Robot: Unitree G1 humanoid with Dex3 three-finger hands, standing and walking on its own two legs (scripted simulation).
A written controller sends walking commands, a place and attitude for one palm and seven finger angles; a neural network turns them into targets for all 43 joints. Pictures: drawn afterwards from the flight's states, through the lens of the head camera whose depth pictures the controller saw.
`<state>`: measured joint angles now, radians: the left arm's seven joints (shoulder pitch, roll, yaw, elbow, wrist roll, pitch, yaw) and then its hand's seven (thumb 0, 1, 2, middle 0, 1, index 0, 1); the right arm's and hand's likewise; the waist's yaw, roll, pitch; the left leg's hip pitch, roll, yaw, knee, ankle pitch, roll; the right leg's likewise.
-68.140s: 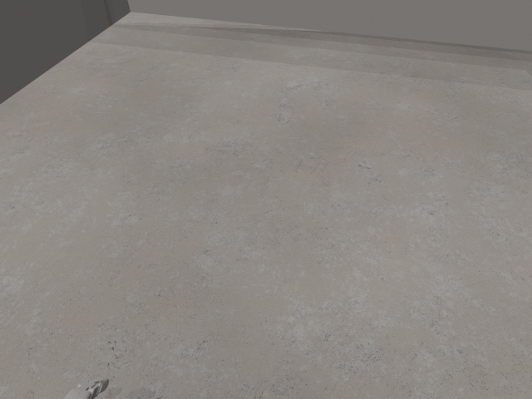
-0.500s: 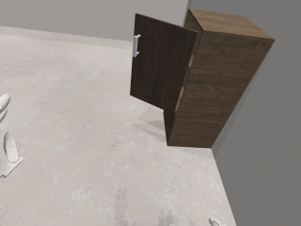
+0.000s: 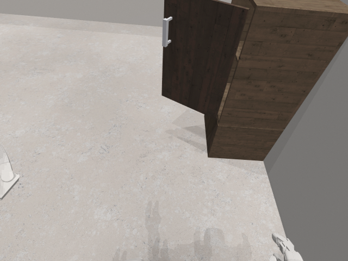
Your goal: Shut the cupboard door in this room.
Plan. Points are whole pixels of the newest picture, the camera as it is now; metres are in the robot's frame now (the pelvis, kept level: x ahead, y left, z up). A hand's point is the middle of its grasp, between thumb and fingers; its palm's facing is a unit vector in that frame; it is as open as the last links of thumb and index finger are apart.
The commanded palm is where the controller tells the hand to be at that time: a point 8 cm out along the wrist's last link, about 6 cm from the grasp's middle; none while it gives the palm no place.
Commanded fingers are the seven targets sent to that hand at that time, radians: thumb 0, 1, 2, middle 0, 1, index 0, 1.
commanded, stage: stop stepping back and stand still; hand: left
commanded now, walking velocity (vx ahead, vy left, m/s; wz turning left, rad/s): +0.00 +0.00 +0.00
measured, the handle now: (167, 31) +1.08 +0.11 +0.04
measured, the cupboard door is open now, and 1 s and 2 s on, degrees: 61 61 61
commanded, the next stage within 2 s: let the arm hang, fingers relaxed in 0.62 s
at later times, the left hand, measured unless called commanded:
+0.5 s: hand (42, 140) +0.27 +0.27 +0.17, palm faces +0.44 -0.79 -0.43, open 7.4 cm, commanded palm +0.21 +0.30 +0.20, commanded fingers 0.00 0.90 0.90 -0.20 -0.30 -0.20 -0.30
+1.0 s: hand out of the picture +0.08 +0.18 -0.15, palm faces +0.02 -0.99 -0.16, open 7.2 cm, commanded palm none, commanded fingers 0.00 0.90 0.90 -0.20 -0.30 -0.20 -0.30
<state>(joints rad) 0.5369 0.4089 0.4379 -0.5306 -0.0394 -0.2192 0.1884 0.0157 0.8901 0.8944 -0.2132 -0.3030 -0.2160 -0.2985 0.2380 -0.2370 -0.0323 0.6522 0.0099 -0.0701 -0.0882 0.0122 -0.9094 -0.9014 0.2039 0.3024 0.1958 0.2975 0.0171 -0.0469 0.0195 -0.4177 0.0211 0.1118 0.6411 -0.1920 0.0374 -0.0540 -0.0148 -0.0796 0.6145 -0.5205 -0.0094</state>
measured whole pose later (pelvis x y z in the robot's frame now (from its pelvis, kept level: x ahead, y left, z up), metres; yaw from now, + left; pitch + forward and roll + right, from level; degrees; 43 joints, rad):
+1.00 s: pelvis +0.00 +0.01 +0.00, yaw +0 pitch -2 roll -1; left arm 0.34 0.15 0.00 0.70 0.02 0.09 0.02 0.01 0.94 0.89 -0.20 -0.30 -0.20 -0.30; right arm 0.25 -0.21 0.02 0.85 -0.02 0.05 0.02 0.01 -0.91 -0.90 0.20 0.30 0.20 0.30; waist -0.02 0.00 0.01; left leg -0.41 0.00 0.04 0.68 -0.24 0.04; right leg -0.27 -0.02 -0.08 0.67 -0.38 0.00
